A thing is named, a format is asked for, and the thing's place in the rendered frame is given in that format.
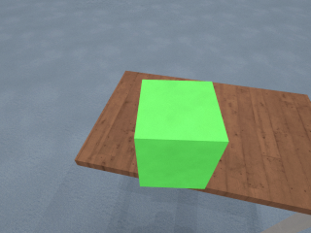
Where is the carton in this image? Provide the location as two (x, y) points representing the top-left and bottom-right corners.
(134, 80), (229, 189)

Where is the table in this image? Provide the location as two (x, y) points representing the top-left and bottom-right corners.
(75, 70), (311, 233)

